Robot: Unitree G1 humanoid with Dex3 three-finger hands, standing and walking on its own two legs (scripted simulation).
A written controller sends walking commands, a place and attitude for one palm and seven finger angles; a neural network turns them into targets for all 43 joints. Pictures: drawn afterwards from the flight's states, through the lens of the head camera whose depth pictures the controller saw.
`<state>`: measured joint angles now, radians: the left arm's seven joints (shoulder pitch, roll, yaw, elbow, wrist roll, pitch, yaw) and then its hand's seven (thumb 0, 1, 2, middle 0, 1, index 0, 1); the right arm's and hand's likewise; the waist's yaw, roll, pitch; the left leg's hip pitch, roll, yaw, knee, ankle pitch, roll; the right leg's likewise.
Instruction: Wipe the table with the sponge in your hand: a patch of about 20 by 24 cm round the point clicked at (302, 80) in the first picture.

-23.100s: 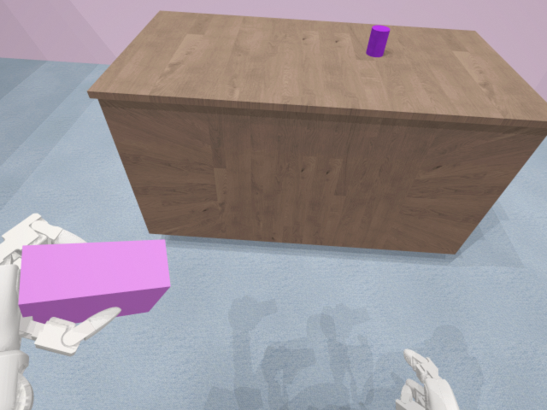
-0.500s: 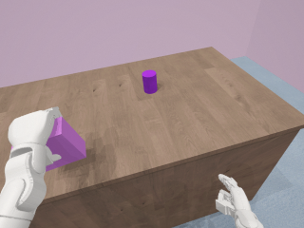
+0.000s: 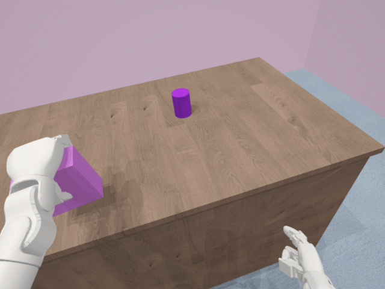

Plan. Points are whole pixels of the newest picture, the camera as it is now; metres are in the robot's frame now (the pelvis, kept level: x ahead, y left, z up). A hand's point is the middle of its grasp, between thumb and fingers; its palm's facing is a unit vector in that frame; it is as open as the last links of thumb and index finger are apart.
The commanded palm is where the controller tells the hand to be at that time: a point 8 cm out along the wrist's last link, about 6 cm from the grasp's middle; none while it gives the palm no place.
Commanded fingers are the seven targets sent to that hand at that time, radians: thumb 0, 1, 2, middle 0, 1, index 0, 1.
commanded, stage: move the sponge above the wiping area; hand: left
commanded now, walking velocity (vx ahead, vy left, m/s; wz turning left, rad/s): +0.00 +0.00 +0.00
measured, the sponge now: (68, 188) +0.26 +0.32 +0.09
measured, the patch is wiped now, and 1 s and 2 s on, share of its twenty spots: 0.00 0.00 0.00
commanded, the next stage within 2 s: lower the sponge onto the table in 1.32 s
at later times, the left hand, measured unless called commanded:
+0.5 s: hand (55, 184) +0.24 +0.32 +0.14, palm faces +0.11 -0.06 -0.99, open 9.8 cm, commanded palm +0.20 +0.29 +0.20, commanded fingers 0.00 0.10 1.30 -1.20 -1.60 -1.20 -1.60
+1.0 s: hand (66, 191) +0.24 +0.30 +0.12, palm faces +0.00 -0.09 -1.00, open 9.8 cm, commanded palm +0.21 +0.30 +0.20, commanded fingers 0.00 0.10 1.30 -1.20 -1.60 -1.20 -1.60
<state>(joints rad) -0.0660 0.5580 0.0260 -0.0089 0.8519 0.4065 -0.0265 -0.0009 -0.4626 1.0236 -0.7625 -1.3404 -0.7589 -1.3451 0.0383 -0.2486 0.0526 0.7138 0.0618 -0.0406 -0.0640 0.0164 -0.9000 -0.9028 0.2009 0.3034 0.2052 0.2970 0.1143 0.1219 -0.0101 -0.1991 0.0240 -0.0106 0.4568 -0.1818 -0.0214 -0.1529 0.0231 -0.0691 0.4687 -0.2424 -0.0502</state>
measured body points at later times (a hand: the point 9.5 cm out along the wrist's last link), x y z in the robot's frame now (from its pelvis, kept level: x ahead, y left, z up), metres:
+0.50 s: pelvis +0.00 +0.00 +0.00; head -0.03 -0.05 +0.45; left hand +0.23 +0.31 +0.19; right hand +0.26 -0.18 -0.07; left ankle +0.05 +0.14 -0.74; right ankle +0.01 -0.09 -0.74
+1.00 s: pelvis +0.00 +0.01 +0.00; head -0.02 -0.04 +0.45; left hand +0.24 +0.30 +0.17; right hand +0.25 -0.19 -0.08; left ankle +0.05 +0.14 -0.74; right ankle +0.01 -0.09 -0.74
